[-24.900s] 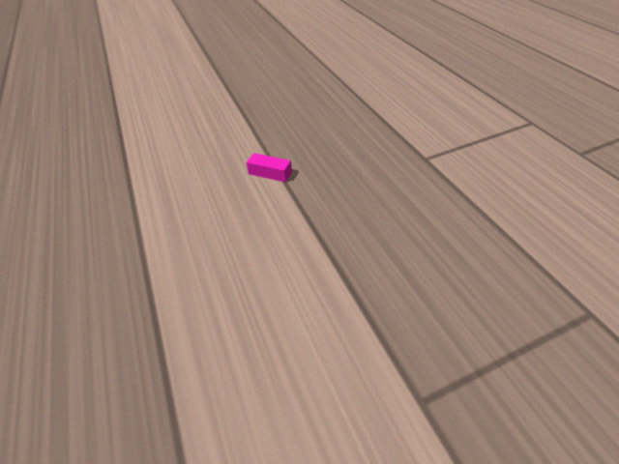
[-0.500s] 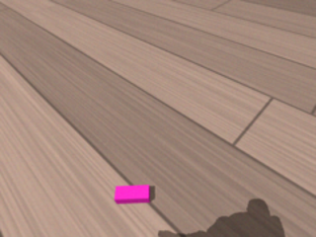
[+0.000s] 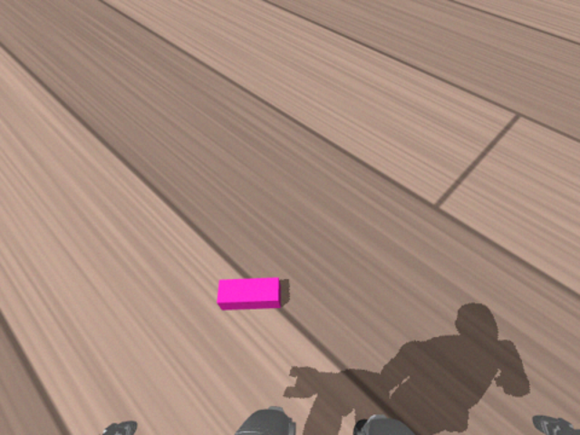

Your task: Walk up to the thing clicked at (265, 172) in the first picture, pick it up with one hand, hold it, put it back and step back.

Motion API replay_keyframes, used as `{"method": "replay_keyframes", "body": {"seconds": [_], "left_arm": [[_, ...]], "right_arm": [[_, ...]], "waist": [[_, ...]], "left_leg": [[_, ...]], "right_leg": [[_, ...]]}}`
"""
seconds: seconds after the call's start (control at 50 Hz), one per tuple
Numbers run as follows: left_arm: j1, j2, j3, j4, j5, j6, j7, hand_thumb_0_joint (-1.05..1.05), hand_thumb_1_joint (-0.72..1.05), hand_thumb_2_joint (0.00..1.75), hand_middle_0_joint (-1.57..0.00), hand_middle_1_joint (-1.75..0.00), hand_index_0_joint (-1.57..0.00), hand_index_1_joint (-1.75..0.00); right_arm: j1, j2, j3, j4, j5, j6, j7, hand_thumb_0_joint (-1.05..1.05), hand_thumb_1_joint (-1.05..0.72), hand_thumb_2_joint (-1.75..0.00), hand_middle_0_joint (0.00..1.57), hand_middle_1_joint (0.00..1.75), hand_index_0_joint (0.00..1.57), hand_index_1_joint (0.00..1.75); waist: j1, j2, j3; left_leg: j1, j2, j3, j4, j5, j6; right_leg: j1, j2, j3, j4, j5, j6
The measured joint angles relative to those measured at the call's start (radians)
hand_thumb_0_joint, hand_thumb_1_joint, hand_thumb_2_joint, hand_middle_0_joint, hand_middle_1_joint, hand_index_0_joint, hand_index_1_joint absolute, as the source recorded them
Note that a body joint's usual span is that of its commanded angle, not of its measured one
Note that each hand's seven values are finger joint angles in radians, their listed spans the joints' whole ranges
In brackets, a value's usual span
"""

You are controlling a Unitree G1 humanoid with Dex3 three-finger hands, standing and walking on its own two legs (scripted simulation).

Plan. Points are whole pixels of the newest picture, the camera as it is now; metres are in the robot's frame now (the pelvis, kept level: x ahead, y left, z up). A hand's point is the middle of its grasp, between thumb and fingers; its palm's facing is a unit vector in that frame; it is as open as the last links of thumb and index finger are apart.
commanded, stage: walk up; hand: left
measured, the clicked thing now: (250, 293) +0.59 +0.25 -0.73
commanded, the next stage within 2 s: none
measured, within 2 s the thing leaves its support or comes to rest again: neither
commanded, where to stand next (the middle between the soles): +0.20 +0.00 m, yaw +1 degrees
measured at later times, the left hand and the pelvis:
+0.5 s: hand out of the picture -0.01 +0.31 -0.16, palm faces -0.05 -0.93 -0.36, open 7.4 cm; pelvis -0.11 +0.05 +0.00, yaw -1 degrees
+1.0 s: hand out of the picture -0.11 +0.25 -0.13, palm faces +0.03 -0.93 -0.37, open 7.4 cm; pelvis -0.24 -0.01 +0.00, yaw +4 degrees
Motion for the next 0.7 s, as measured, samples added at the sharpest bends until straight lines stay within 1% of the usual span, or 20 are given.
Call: {"method": "replay_keyframes", "body": {"seconds": [0.04,0.08,0.12,0.14,0.16,0.18,0.2,0.22,0.24,0.26,0.28,0.3,0.32,0.36,0.46,0.52,0.58,0.62,0.68,0.7], "left_arm": [[-0.005,-0.006,0.000,-0.016,0.007,0.006,0.003,0.01,0.90,0.90,-0.20,-0.30,-0.21,-0.30],[-0.012,-0.006,0.000,-0.040,0.011,0.008,0.007,0.01,0.90,0.90,-0.20,-0.30,-0.21,-0.30],[-0.023,-0.002,0.005,-0.070,0.009,0.007,0.012,0.01,0.90,0.90,-0.21,-0.30,-0.21,-0.30],[-0.030,0.002,0.007,-0.084,0.005,0.008,0.015,0.01,0.90,0.90,-0.21,-0.30,-0.21,-0.30],[-0.038,0.008,0.008,-0.098,-0.001,0.011,0.015,0.01,0.90,0.90,-0.21,-0.30,-0.21,-0.30],[-0.051,0.023,0.012,-0.107,-0.008,0.014,0.016,0.01,0.90,0.90,-0.20,-0.30,-0.21,-0.30],[-0.058,0.037,0.017,-0.111,-0.014,0.019,0.018,0.01,0.90,0.90,-0.20,-0.30,-0.21,-0.30],[-0.056,0.042,0.022,-0.112,-0.017,0.024,0.022,0.01,0.90,0.90,-0.20,-0.30,-0.21,-0.30],[-0.046,0.037,0.025,-0.109,-0.016,0.029,0.027,0.01,0.90,0.90,-0.20,-0.30,-0.21,-0.30],[-0.037,0.030,0.023,-0.100,-0.012,0.035,0.029,0.01,0.90,0.90,-0.20,-0.30,-0.21,-0.30],[-0.029,0.025,0.021,-0.092,-0.010,0.041,0.029,0.01,0.90,0.90,-0.20,-0.30,-0.20,-0.30],[-0.021,0.023,0.020,-0.089,-0.013,0.043,0.027,0.01,0.90,0.90,-0.20,-0.30,-0.20,-0.30],[-0.010,0.022,0.018,-0.093,-0.017,0.043,0.025,0.01,0.90,0.90,-0.20,-0.30,-0.20,-0.30],[0.011,0.021,0.020,-0.105,-0.016,0.036,0.021,0.01,0.90,0.90,-0.20,-0.30,-0.20,-0.30],[0.046,0.029,0.028,-0.106,-0.004,0.032,0.017,0.01,0.90,0.90,-0.20,-0.30,-0.21,-0.30],[0.058,0.033,0.030,-0.102,0.002,0.037,0.014,0.01,0.90,0.90,-0.20,-0.30,-0.20,-0.30],[0.070,0.029,0.031,-0.101,0.009,0.037,0.004,0.01,0.90,0.90,-0.20,-0.30,-0.20,-0.30],[0.076,0.024,0.034,-0.103,0.014,0.036,-0.005,0.01,0.90,0.90,-0.20,-0.30,-0.20,-0.30],[0.078,0.002,0.034,-0.110,0.021,0.029,-0.018,0.01,0.90,0.90,-0.20,-0.30,-0.20,-0.30],[0.082,0.001,0.033,-0.120,0.020,0.028,-0.024,0.01,0.90,0.90,-0.20,-0.30,-0.20,-0.30]], "right_arm": [[0.023,-0.004,0.001,-0.012,0.006,-0.002,0.001,0.00,-0.90,-0.90,0.20,0.30,0.20,0.30],[0.047,-0.004,0.007,-0.018,0.006,-0.004,-0.002,0.00,-0.90,-0.90,0.20,0.30,0.20,0.30],[0.068,0.000,0.012,-0.023,0.002,-0.005,-0.007,0.00,-0.90,-0.90,0.20,0.30,0.20,0.30],[0.077,0.004,0.014,-0.025,-0.003,-0.007,-0.009,0.00,-0.90,-0.90,0.20,0.30,0.20,0.30],[0.086,0.009,0.015,-0.027,-0.008,-0.012,-0.011,0.00,-0.90,-0.90,0.20,0.30,0.20,0.30],[0.083,0.027,0.012,-0.022,-0.016,-0.016,-0.015,0.00,-0.90,-0.90,0.20,0.30,0.20,0.30],[0.080,0.051,0.012,-0.019,-0.025,-0.017,-0.015,0.00,-0.90,-0.90,0.20,0.30,0.20,0.30],[0.085,0.067,0.015,-0.021,-0.033,-0.016,-0.011,0.00,-0.90,-0.90,0.20,0.30,0.20,0.30],[0.095,0.074,0.019,-0.026,-0.038,-0.015,-0.005,0.00,-0.90,-0.90,0.20,0.30,0.21,0.30],[0.108,0.078,0.019,-0.032,-0.039,-0.015,-0.002,0.00,-0.90,-0.90,0.20,0.30,0.21,0.30],[0.120,0.081,0.020,-0.036,-0.040,-0.016,-0.002,0.00,-0.90,-0.90,0.20,0.30,0.21,0.30],[0.129,0.084,0.021,-0.038,-0.043,-0.016,-0.006,0.00,-0.90,-0.90,0.21,0.30,0.21,0.30],[0.133,0.086,0.022,-0.039,-0.043,-0.015,-0.011,0.00,-0.90,-0.90,0.21,0.30,0.21,0.30],[0.128,0.085,0.019,-0.047,-0.036,-0.018,-0.021,0.00,-0.90,-0.90,0.21,0.30,0.21,0.30],[0.093,0.081,0.011,-0.092,-0.019,-0.033,-0.040,0.00,-0.90,-0.90,0.21,0.30,0.21,0.30],[0.072,0.074,0.011,-0.122,-0.018,-0.039,-0.040,0.00,-0.90,-0.90,0.21,0.30,0.21,0.30],[0.058,0.062,0.011,-0.142,-0.017,-0.039,-0.038,0.00,-0.90,-0.90,0.21,0.30,0.21,0.30],[0.054,0.052,0.013,-0.149,-0.016,-0.038,-0.037,0.00,-0.90,-0.90,0.21,0.30,0.21,0.30],[0.055,0.033,0.012,-0.141,-0.009,-0.030,-0.038,0.00,-0.90,-0.90,0.21,0.30,0.21,0.30],[0.063,0.031,0.012,-0.137,-0.004,-0.026,-0.040,0.00,-0.90,-0.90,0.21,0.30,0.21,0.30]], "waist": [[-0.004,0.003,-0.011],[-0.005,0.004,-0.021],[-0.012,0.003,-0.023],[-0.018,0.000,-0.022],[-0.025,-0.005,-0.019],[-0.024,-0.041,0.001],[-0.012,-0.086,0.021],[-0.002,-0.105,0.027],[-0.008,-0.096,0.021],[-0.024,-0.077,0.010],[-0.037,-0.062,-0.002],[-0.039,-0.056,-0.014],[-0.032,-0.054,-0.024],[-0.017,-0.052,-0.028],[-0.007,-0.057,-0.008],[-0.007,-0.056,0.004],[-0.005,-0.043,0.000],[-0.003,-0.027,-0.008],[-0.017,0.038,-0.014],[-0.017,0.045,-0.026]], "left_leg": [[-0.002,-0.016,-0.014,0.080,-0.007,-0.006],[0.030,-0.011,-0.016,0.070,-0.009,-0.017],[0.088,0.011,-0.011,-0.034,-0.015,-0.022],[0.124,0.025,-0.008,-0.123,0.003,-0.020],[0.166,0.039,-0.003,-0.231,0.051,-0.017],[0.191,0.021,0.014,-0.280,0.066,-0.004],[0.208,-0.004,0.038,-0.297,0.082,0.008],[0.214,-0.008,0.053,-0.302,0.093,0.015],[0.210,0.006,0.049,-0.298,0.099,0.021],[0.205,0.023,0.032,-0.301,0.108,0.025],[0.204,0.036,0.017,-0.317,0.124,0.027],[0.205,0.043,0.013,-0.343,0.143,0.027],[0.206,0.047,0.018,-0.369,0.162,0.027],[0.205,0.053,0.034,-0.401,0.190,0.027],[0.181,0.041,0.068,-0.401,0.219,0.034],[0.152,0.037,0.090,-0.365,0.220,0.035],[0.117,0.043,0.113,-0.317,0.212,0.031],[0.094,0.053,0.123,-0.283,0.207,0.022],[0.072,0.092,0.086,-0.249,0.215,0.003],[0.058,0.088,0.063,-0.230,0.213,0.002]], "right_leg": [[-0.023,-0.008,-0.003,-0.012,0.020,0.007],[-0.051,-0.011,-0.008,-0.014,0.035,0.017],[-0.077,-0.015,-0.020,-0.008,0.047,0.031],[-0.090,-0.020,-0.028,0.002,0.050,0.040],[-0.106,-0.025,-0.036,0.021,0.048,0.049],[-0.117,-0.046,-0.020,0.046,0.045,0.055],[-0.124,-0.058,0.015,0.076,0.040,0.036],[-0.134,-0.036,0.049,0.131,-0.050,0.022],[-0.140,0.007,0.067,0.201,-0.163,0.020],[-0.145,0.051,0.077,0.283,-0.239,0.019],[-0.147,0.088,0.084,0.363,-0.275,0.017],[-0.149,0.113,0.093,0.429,-0.275,0.013],[-0.150,0.129,0.101,0.479,-0.262,0.009],[-0.134,0.138,0.098,0.525,-0.241,0.006],[-0.031,0.106,0.079,0.374,-0.227,0.032],[0.023,0.080,0.047,0.252,-0.231,0.029],[0.067,0.057,0.011,0.152,-0.228,0.014],[0.094,0.051,-0.001,0.093,-0.197,-0.003],[0.105,0.089,-0.041,0.062,-0.138,-0.037],[0.099,0.092,-0.051,0.061,-0.132,-0.047]]}}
